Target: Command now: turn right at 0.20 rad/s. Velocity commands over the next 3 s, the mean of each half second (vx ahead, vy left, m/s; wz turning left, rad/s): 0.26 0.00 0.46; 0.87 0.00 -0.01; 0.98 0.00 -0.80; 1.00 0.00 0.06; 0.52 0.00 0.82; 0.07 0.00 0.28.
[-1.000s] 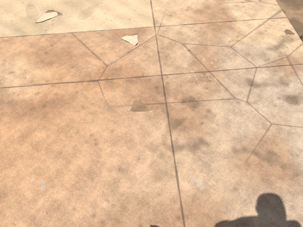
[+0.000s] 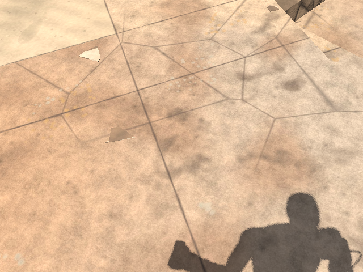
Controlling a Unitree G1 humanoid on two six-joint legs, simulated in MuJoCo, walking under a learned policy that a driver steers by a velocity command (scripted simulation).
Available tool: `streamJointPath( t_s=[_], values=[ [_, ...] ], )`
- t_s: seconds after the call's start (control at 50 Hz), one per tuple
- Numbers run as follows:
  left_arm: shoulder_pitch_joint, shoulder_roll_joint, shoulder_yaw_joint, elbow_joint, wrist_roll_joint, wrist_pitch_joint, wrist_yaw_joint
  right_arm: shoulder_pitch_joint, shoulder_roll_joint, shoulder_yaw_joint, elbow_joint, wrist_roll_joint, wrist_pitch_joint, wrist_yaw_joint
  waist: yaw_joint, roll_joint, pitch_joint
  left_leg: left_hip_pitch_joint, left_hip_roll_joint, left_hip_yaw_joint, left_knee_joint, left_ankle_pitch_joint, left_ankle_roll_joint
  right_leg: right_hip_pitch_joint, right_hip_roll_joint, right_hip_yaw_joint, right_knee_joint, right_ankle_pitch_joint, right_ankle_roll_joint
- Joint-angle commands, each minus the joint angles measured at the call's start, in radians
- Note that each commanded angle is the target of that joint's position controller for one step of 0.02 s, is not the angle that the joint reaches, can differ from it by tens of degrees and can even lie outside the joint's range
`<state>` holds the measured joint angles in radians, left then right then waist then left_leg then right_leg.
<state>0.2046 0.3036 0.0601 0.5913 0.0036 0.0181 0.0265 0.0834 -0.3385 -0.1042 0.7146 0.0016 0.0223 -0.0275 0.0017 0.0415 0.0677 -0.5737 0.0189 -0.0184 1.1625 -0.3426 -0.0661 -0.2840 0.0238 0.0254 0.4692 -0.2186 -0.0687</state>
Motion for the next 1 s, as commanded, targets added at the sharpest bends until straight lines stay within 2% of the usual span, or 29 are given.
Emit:
streamJointPath(
  t_s=[0.02, 0.06, 0.1, 0.14, 0.2, 0.24, 0.28, 0.34, 0.42, 0.44, 0.46, 0.48, 0.5, 0.52, 0.54, 0.56, 0.6, 0.62, 0.64, 0.7, 0.76, 0.82, 0.88, 0.9, 0.92, 0.94, 0.96, 0.98, 1.0],
  values=[
    [-0.047, 0.066, 0.003, -0.059, 0.014, -0.021, 0.01, 0.041, -0.026, 0.006, -0.019, 0.007, -0.002, 0.005, -0.011, -0.133, -0.19, 0.044, 0.043, -0.021, -0.118, 0.082, -0.026, 0.188, -0.22, 0.122, -0.135, 0.406, -0.137],
    [-0.063, 0.035, -0.011, -0.035, 0.029, -0.023, 0.005, 0.043, -0.002, 0.021, -0.007, 0.006, 0.002, 0.014, 0.003, -0.169, -0.16, 0.143, 0.068, -0.014, -0.279, 0.101, -0.034, 0.144, -0.201, 0.071, -0.156, 0.287, -0.121],
    [-0.061, 0.081, 0.001, -0.013, 0.043, -0.021, -0.001, 0.012, -0.036, 0.019, -0.025, 0.013, 0.004, 0.018, 0.034, -0.189, -0.099, 0.18, 0.067, 0.005, -0.353, 0.068, -0.03, 0.1, -0.223, 0.079, -0.183, 0.171, -0.136],
    [-0.055, 0.146, 0.024, 0.002, 0.036, -0.01, -0.001, -0.003, -0.093, 0.006, -0.051, 0.024, 0.004, 0.018, 0.056, -0.19, -0.042, 0.109, 0.055, 0.022, -0.338, -0.015, -0.022, 0.116, -0.271, 0.12, -0.185, 0.126, -0.167],
    [-0.062, 0.141, 0.032, 0.013, 0.019, 0.003, 0.005, 0.021, -0.082, 0.007, -0.069, 0.028, 0.002, 0.023, 0.056, -0.149, -0.037, 0.021, 0.075, 0.015, -0.295, -0.099, -0.014, 0.197, -0.341, 0.154, -0.151, 0.254, -0.199],
    [-0.006, 0.158, 0.046, 0.026, 0.002, -0.004, 0.006, 0.026, -0.06, 0.015, -0.08, 0.035, 0.001, 0.035, 0.082, -0.138, -0.075, -0.042, 0.094, 0.028, -0.265, -0.107, 0.013, 0.272, -0.385, 0.21, -0.235, -0.14, -0.202],
    [0.005, 0.163, 0.052, 0.035, -0.011, -0.028, 0.004, -0.007, -0.053, 0.018, -0.103, 0.042, -0.007, 0.049, 0.083, -0.139, -0.04, -0.122, 0.11, 0.018, -0.271, -0.12, 0.057, 0.317, -0.41, 0.257, -0.303, -0.362, -0.178],
    [0.009, 0.155, 0.062, 0.045, -0.01, -0.062, -0.008, -0.015, -0.03, 0.027, -0.113, 0.052, -0.025, 0.063, 0.069, -0.103, -0.033, -0.145, 0.128, 0.016, -0.328, -0.106, 0.109, 0.384, -0.404, 0.177, -0.33, -0.314, -0.139],
    [0.006, 0.175, 0.075, 0.057, -0.019, -0.08, -0.036, -0.007, -0.018, 0.038, -0.123, 0.058, -0.031, 0.076, 0.054, -0.093, -0.037, -0.062, 0.121, 0.068, -0.394, -0.068, 0.134, 0.367, -0.377, 0.023, -0.329, -0.244, -0.109],
    [0.043, 0.156, 0.059, 0.082, 0.063, -0.071, -0.048, -0.025, -0.048, 0.032, -0.136, -0.055, 0.003, 0.108, 0.059, -0.135, -0.078, 0.053, 0.042, 0.165, -0.481, -0.015, 0.141, 0.337, -0.334, -0.102, -0.296, -0.26, -0.053],
    [0.035, 0.159, 0.06, 0.09, 0.054, -0.067, -0.054, -0.01, -0.048, 0.026, -0.13, -0.062, 0.01, 0.118, 0.047, -0.158, -0.072, 0.175, 0.007, 0.212, -0.518, 0.001, 0.148, 0.247, -0.302, -0.17, -0.236, -0.214, -0.03],
    [0.017, 0.175, 0.059, 0.092, 0.037, -0.064, -0.052, 0.086, -0.054, 0.02, -0.1, -0.051, 0.009, 0.116, -0.018, -0.129, -0.092, 0.344, -0.05, 0.252, -0.558, 0.015, 0.162, 0.149, -0.273, -0.235, -0.093, -0.053, -0.01],
    [0.003, 0.166, 0.05, 0.088, 0.032, -0.065, -0.049, 0.293, -0.097, -0.003, -0.03, -0.045, 0.004, 0.102, -0.125, -0.032, -0.169, 0.597, -0.092, 0.215, -0.566, -0.036, 0.202, 0.012, -0.223, -0.308, 0.212, 0.19, 0.015],
    [-0.09, 0.092, 0.023, 0.039, 0.05, -0.065, -0.052, 0.548, -0.206, -0.034, 0.033, -0.04, -0.003, 0.079, -0.251, 0.204, -0.202, 0.809, 0.089, -0.124, -0.698, -0.313, 0.276, -0.297, -0.139, -0.317, 0.65, -0.051, 0.055],
    [-0.221, 0.03, 0.002, -0.068, 0.066, -0.077, -0.057, 0.487, -0.296, -0.036, -0.017, -0.026, -0.012, 0.068, -0.224, 0.339, -0.166, 0.838, 0.263, -0.728, -0.975, -0.553, 0.371, -0.682, 0.021, -0.104, 0.849, -0.373, 0.099],
    [-0.248, 0.089, 0.004, -0.075, 0.075, -0.086, -0.06, 0.409, -0.254, -0.027, -0.037, -0.022, -0.012, 0.058, -0.204, 0.139, -0.079, 0.818, 0.322, -0.711, -1.011, -0.452, 0.385, -0.791, -0.062, 0.009, 0.895, -0.269, 0.094],
    [-0.093, 0.127, 0.004, 0.002, 0.059, -0.102, -0.069, 0.356, -0.168, 0.001, -0.03, -0.029, -0.026, 0.042, -0.09, 0.006, -0.037, 0.675, 0.253, -0.478, -0.961, -0.248, 0.339, -0.652, -0.145, -0.005, 0.764, -0.089, 0.085],
    [-0.032, 0.127, 0.002, 0.036, 0.064, -0.093, -0.075, 0.296, -0.136, 0.016, -0.038, -0.028, -0.041, 0.038, -0.038, 0.011, -0.025, 0.6, 0.195, -0.38, -0.982, -0.19, 0.306, -0.565, -0.164, -0.012, 0.701, -0.043, 0.092],
    [0.009, 0.127, -0.002, 0.069, 0.061, -0.078, -0.084, 0.257, -0.115, 0.028, -0.044, -0.028, -0.058, 0.038, -0.017, 0.037, -0.02, 0.551, 0.154, -0.299, -1.016, -0.127, 0.281, -0.509, -0.169, -0.032, 0.684, 0.011, 0.095],
    [-0.061, 0.105, -0.013, 0.067, 0.032, -0.046, -0.095, 0.306, -0.109, 0.033, -0.005, -0.017, -0.098, 0.058, -0.025, 0.029, 0.058, 0.521, 0.114, -0.136, -1.073, 0.18, 0.252, -0.533, -0.16, -0.079, 0.619, 0.12, 0.077],
    [-0.158, 0.067, -0.029, 0.043, 0.007, -0.054, -0.1, 0.353, -0.093, 0.042, 0.025, -0.025, -0.118, 0.058, -0.05, 0.003, 0.097, 0.546, 0.096, 0.029, -1.09, 0.467, 0.205, -0.543, -0.09, -0.067, 0.477, 0.193, 0.041],
    [-0.206, 0.035, -0.048, 0.032, 0.007, -0.061, -0.114, 0.342, -0.081, 0.055, 0.053, -0.023, -0.136, 0.043, -0.034, -0.001, 0.109, 0.545, 0.117, 0.133, -1.168, 0.711, 0.155, -0.409, -0.044, -0.144, 0.27, 0.296, -0.016],
    [-0.09, 0.064, -0.045, 0.081, 0.003, -0.053, -0.101, 0.321, -0.134, 0.045, 0.068, -0.037, -0.139, 0.014, 0.036, 0.069, -0.027, 0.703, 0.153, 0.189, -1.011, 1.4, 0.102, -0.207, 0.062, -0.215, 0.232, 0.268, -0.067],
    [0.024, 0.096, -0.034, 0.114, 0.002, -0.049, -0.092, 0.298, -0.161, 0.035, 0.066, -0.052, -0.124, 0.002, 0.101, 0.094, -0.1, 0.752, 0.17, 0.192, -0.856, 1.575, 0.091, -0.116, 0.098, -0.217, 0.244, 0.204, -0.086],
    [0.208, 0.139, -0.015, 0.169, 0.001, -0.046, -0.083, 0.257, -0.186, 0.023, 0.057, -0.066, -0.103, -0.007, 0.192, 0.106, -0.186, 0.751, 0.181, 0.191, -0.622, 1.669, 0.088, 0.036, 0.132, -0.21, 0.263, 0.125, -0.106],
    [0.408, 0.182, 0.009, 0.231, 0.002, -0.044, -0.073, 0.2, -0.202, 0.016, 0.043, -0.071, -0.086, -0.011, 0.29, 0.091, -0.239, 0.685, 0.174, 0.187, -0.309, 1.605, 0.093, 0.195, 0.12, -0.16, 0.208, 0.053, -0.136],
    [0.521, 0.223, 0.038, 0.262, 0.005, -0.04, -0.056, 0.141, -0.166, 0.022, 0.038, -0.061, -0.088, -0.001, 0.347, -0.01, -0.227, 0.477, 0.053, 0.203, 0.142, 1.115, 0.101, 0.361, 0.068, -0.032, 0.12, -0.021, -0.189],
    [0.38, 0.282, 0.054, 0.25, 0.017, -0.025, -0.048, 0.163, 0.033, 0.073, -0.036, -0.051, -0.118, 0.028, 0.144, -0.352, -0.163, -0.079, -0.166, 0.105, 0.532, -0.078, 0.049, 0.557, -0.142, 0.457, 0.083, -0.039, -0.318],
    [0.284, 0.288, 0.063, 0.208, 0.006, -0.03, -0.054, 0.21, -0.005, 0.086, -0.088, -0.033, -0.141, 0.036, 0.099, -0.282, -0.293, -0.248, -0.144, -0.112, 0.59, -0.084, 0.063, 0.637, -0.251, 0.859, -0.149, -0.229, -0.441]
  ],
)
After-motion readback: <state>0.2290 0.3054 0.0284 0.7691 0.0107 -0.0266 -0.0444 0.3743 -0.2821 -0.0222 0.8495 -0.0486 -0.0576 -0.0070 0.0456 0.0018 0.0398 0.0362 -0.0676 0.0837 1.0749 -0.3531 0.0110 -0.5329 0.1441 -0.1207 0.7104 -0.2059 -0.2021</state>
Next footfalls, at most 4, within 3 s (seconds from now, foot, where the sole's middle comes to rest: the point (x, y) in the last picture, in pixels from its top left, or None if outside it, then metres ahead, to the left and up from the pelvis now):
0.50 left None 0.12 0.21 -0.78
0.96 right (129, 230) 0.59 0.31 -0.78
1.38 left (85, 146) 1.00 0.54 -0.78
1.80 right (155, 86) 1.35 0.24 -0.78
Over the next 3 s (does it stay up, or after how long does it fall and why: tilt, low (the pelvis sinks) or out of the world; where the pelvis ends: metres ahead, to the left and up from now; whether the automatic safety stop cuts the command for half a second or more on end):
stays up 1.84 0.31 -0.01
